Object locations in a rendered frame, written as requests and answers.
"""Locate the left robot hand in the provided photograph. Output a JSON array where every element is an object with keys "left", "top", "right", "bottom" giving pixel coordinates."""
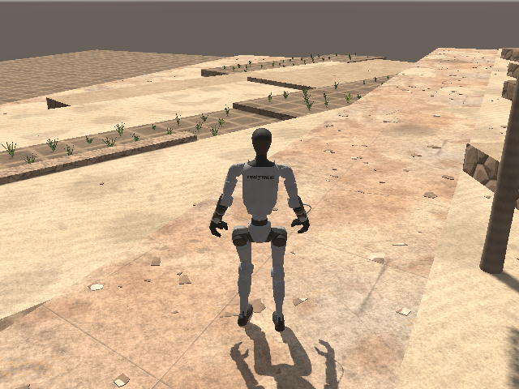
[{"left": 209, "top": 220, "right": 228, "bottom": 237}]

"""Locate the humanoid robot head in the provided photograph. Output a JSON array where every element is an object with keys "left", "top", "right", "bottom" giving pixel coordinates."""
[{"left": 247, "top": 128, "right": 275, "bottom": 167}]

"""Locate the robot right forearm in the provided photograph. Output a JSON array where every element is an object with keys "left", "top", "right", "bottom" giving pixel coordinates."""
[{"left": 293, "top": 196, "right": 307, "bottom": 222}]

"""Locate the robot right upper arm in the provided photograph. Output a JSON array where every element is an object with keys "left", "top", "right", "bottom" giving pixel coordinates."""
[{"left": 278, "top": 164, "right": 301, "bottom": 208}]

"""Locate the right robot hand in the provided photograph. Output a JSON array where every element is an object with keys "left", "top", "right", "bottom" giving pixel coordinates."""
[{"left": 291, "top": 217, "right": 310, "bottom": 233}]

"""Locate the robot left upper arm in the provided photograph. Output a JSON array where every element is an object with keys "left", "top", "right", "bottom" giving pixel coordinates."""
[{"left": 220, "top": 163, "right": 244, "bottom": 207}]

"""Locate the robot left forearm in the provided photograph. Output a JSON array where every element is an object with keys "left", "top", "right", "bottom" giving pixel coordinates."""
[{"left": 212, "top": 194, "right": 228, "bottom": 224}]

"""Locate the right robot foot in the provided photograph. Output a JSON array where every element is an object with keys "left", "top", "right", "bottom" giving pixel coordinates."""
[{"left": 272, "top": 311, "right": 285, "bottom": 331}]

